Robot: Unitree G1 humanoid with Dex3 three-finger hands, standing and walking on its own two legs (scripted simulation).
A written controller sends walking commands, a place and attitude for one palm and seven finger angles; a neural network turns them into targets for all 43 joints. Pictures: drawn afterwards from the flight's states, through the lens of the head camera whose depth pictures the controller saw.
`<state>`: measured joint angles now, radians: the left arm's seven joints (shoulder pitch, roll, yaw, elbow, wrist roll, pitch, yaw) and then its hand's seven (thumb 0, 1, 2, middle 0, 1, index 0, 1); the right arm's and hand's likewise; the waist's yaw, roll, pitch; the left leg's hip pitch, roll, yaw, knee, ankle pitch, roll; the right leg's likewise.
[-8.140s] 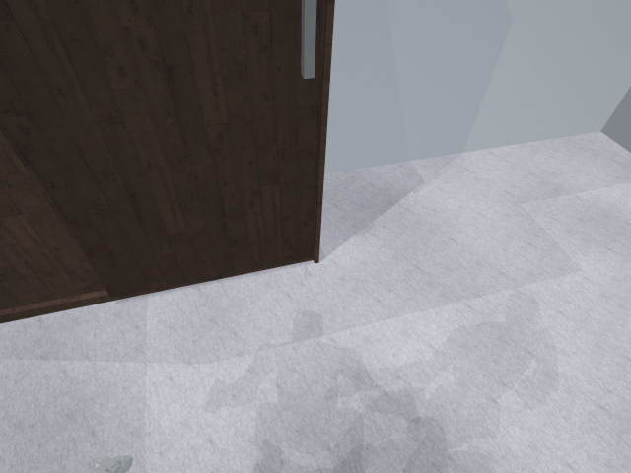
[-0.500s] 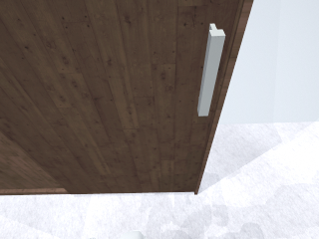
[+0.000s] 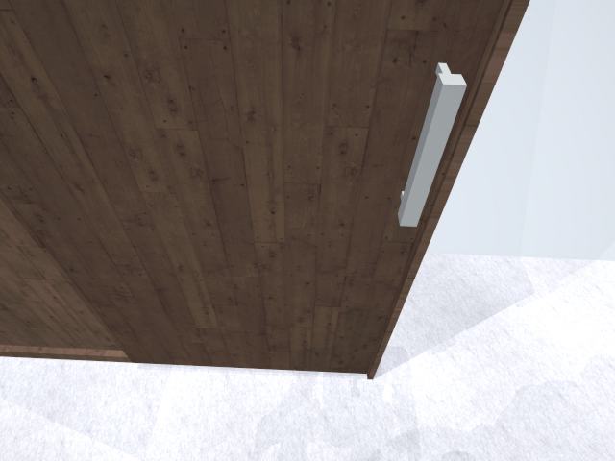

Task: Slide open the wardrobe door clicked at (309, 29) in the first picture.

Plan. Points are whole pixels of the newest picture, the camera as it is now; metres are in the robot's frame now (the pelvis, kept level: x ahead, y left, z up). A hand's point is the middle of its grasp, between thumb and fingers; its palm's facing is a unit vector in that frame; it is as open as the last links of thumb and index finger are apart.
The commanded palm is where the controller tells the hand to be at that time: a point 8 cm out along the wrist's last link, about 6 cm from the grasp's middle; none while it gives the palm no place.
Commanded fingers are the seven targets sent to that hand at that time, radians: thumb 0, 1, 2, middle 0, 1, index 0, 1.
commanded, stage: come to a stop and stand still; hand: right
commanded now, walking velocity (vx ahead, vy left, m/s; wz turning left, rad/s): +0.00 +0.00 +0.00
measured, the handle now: (423, 152) +0.49 -0.12 +0.17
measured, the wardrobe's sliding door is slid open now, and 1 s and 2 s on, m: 0.00 0.00 0.00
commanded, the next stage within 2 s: look again from close up in 0.30 s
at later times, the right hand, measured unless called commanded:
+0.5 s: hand out of the picture -0.02 -0.15 -0.18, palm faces +0.01 +0.99 -0.16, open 7.4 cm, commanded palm none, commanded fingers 0.00 -0.90 -0.90 0.20 0.30 0.20 0.30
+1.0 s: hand out of the picture +0.05 -0.20 -0.18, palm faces -0.01 +0.98 -0.21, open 7.4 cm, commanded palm none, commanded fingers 0.00 -0.90 -0.90 0.20 0.30 0.20 0.30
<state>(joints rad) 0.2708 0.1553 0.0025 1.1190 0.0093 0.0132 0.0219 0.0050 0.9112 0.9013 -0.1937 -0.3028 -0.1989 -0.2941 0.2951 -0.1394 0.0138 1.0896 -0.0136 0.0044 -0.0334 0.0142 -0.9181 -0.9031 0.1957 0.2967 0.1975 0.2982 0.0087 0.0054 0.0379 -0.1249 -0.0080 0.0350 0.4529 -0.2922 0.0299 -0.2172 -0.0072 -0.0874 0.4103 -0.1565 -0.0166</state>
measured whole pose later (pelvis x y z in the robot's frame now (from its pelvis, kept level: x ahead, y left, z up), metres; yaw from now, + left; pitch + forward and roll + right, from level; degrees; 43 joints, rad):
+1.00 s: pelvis +0.03 -0.02 +0.00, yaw +1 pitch -1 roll +0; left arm 0.25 0.17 -0.02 1.08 0.01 -0.02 0.03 0.01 0.91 0.90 -0.19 -0.30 -0.20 -0.29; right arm 0.28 -0.17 0.02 1.05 -0.01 -0.01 -0.04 0.01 -0.91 -0.90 0.19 0.30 0.20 0.30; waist 0.00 0.01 0.02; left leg -0.12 0.01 0.01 0.48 -0.34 0.00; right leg -0.23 0.01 -0.10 0.48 -0.24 -0.04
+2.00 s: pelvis -0.03 +0.01 -0.06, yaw -4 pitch +4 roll +2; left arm 0.21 0.29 -0.02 0.59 -0.03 -0.27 0.08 0.01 0.90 0.90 -0.19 -0.30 -0.20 -0.29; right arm 0.40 -0.27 -0.24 0.03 0.33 -0.44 0.31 0.02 -0.44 -0.71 0.23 0.59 0.23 0.59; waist -0.05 -0.02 -0.07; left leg -0.50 -0.03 0.14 0.92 -0.49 0.06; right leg -0.66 -0.03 0.03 0.95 -0.36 0.00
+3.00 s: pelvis -0.02 -0.02 -0.01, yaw -3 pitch -4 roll +2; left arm 0.21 0.24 -0.13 0.65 -0.07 -0.24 0.11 0.02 0.90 0.90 -0.20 -0.30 -0.21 -0.30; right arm -0.12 -0.50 -0.45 0.08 0.37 0.12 0.46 -0.01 0.50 -0.31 0.30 1.19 0.30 1.19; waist -0.06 -0.05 -0.01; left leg -0.11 0.00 0.09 0.47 -0.28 0.01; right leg -0.26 0.01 -0.03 0.51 -0.18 -0.04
